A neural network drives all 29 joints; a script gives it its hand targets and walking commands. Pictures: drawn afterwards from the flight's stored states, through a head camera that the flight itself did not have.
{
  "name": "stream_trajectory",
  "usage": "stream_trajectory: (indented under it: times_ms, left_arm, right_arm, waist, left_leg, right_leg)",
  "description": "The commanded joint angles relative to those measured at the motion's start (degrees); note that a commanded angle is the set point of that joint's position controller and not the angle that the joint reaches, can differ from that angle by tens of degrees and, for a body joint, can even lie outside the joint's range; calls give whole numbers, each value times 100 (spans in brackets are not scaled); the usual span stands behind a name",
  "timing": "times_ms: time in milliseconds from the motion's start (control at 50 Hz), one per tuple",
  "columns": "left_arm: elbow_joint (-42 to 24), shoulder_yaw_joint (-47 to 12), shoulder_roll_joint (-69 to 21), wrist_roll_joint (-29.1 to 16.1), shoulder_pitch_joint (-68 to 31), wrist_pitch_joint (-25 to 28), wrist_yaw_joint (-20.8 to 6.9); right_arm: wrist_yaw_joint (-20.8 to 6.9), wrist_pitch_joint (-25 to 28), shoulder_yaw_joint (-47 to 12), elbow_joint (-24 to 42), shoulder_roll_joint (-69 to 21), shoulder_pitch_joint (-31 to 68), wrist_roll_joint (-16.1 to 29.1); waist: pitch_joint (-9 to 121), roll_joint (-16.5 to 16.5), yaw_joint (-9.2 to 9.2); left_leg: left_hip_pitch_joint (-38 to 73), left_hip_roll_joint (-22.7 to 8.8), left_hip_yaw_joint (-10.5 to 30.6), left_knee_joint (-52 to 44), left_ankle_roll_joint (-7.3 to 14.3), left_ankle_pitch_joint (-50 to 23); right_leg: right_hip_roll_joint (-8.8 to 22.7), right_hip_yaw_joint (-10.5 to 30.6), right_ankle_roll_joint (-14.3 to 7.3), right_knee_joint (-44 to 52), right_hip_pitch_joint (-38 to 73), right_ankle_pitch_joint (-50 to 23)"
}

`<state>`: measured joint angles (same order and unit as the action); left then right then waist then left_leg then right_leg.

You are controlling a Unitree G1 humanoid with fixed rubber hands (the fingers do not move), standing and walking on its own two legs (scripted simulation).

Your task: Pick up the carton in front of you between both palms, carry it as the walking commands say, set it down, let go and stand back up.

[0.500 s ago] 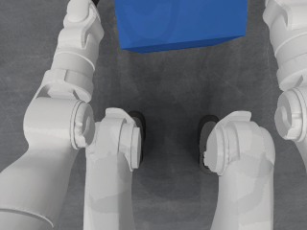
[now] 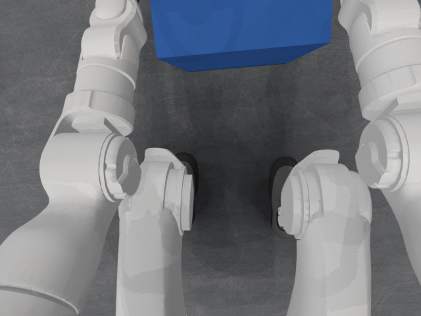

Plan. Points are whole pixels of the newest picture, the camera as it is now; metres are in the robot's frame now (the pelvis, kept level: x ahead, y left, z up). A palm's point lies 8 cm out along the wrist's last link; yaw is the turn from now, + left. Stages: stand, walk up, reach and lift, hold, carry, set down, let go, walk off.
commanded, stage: reach and lift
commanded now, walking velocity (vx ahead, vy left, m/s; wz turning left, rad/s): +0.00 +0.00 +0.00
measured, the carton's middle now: out of the picture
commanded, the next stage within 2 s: none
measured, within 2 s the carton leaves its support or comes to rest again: leaves its support in 0.04 s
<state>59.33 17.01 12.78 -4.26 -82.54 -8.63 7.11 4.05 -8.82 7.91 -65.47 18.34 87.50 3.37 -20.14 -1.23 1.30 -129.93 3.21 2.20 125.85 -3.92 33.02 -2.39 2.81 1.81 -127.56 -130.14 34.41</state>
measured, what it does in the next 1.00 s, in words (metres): rises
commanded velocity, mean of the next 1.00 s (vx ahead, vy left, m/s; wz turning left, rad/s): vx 0.00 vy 0.00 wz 0.00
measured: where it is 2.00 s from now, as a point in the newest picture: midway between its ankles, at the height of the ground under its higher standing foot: (232, 207)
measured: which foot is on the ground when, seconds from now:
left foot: down 0.00-1.00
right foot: down 0.00-1.00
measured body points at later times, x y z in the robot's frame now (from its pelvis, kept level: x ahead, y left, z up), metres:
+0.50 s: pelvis -0.01 +0.00 +0.09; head +0.26 -0.01 +0.44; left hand +0.51 +0.14 +0.02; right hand +0.52 -0.16 +0.01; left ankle +0.11 +0.14 -0.33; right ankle +0.10 -0.13 -0.33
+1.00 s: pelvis +0.02 +0.01 +0.21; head +0.22 -0.01 +0.61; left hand +0.48 +0.14 +0.16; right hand +0.48 -0.16 +0.16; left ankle +0.11 +0.14 -0.33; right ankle +0.10 -0.13 -0.33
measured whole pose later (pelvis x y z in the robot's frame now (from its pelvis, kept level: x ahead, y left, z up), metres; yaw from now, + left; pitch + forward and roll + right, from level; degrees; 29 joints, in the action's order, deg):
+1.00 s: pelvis +0.02 +0.01 +0.21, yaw -2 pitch +38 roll +0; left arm 35.4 25.6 -4.1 10.3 -46.1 -20.8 4.5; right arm 2.6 -21.4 22.3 -38.8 -1.2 48.2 -11.1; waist 13.2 -0.4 0.9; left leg -95.7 5.7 6.1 86.3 -3.6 28.2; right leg -5.8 6.1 3.1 -86.7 -95.7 28.5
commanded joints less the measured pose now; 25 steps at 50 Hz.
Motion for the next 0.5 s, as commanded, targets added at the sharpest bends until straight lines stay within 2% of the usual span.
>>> stream_trajectory:
  times_ms: [0, 100, 160, 220, 280, 320, 380, 480]
  left_arm:
    - [-1313, -1893, -5729, -490, -3147, -46, -1554]
    - [-2299, -2527, -6336, -820, -3163, -288, -1454]
    - [-2871, -2812, -6547, -698, -3093, -491, -1399]
    - [-2823, -2733, -6671, -415, -2759, -690, -1420]
    - [-2061, -2141, -6712, 136, -2317, -873, -1520]
    - [-1692, -1688, -6698, 500, -2190, -968, -1581]
    - [-1464, -1302, -6731, 810, -2218, -1019, -1646]
    - [-1429, -1140, -6885, 972, -2259, -1066, -1738]
  right_arm:
    - [-1538, 51, -1441, 1582, -5680, 2776, 489]
    - [-1369, -159, -2158, 3029, -6400, 3028, 790]
    - [-1261, -430, -2319, 3394, -6885, 2627, 668]
    - [-1257, -695, -2141, 3082, -7189, 2053, 425]
    - [-1380, -876, -1505, 2170, -7288, 1536, -74]
    - [-1456, -946, -1041, 1736, -7245, 1465, -413]
    - [-1514, -970, -575, 1477, -7208, 1561, -749]
    - [-1551, -986, -258, 1468, -7240, 1578, -990]
  waist:
    - [7393, 328, -71]
    - [10148, 562, -46]
    - [10948, 568, -54]
    - [10166, 524, -18]
    - [8492, 447, 75]
    - [7824, 420, 114]
    - [7657, 379, 107]
    - [8014, 278, -11]
  left_leg:
    - [3396, 471, -785, -671, 222, -2562]
    - [4067, 529, -886, -778, 132, -3448]
    - [4123, 616, -972, -1043, 85, -3323]
    - [3936, 651, -970, -1458, 102, -2577]
    - [3361, 632, -969, -1947, 137, -1485]
    - [3185, 622, -938, -2248, 182, -979]
    - [3268, 624, -894, -2605, 216, -761]
    - [3668, 642, -838, -3065, 194, -715]
  right_leg:
    - [-416, -679, -124, 949, 3278, -2537]
    - [-509, -726, -86, 980, 5047, -3790]
    - [-610, -814, -16, 1238, 5392, -3803]
    - [-671, -845, 17, 1700, 4786, -2923]
    - [-691, -816, -11, 2233, 3774, -1651]
    - [-699, -798, -56, 2539, 3438, -1073]
    - [-723, -774, -104, 2874, 3416, -805]
    - [-727, -777, -122, 3302, 3827, -785]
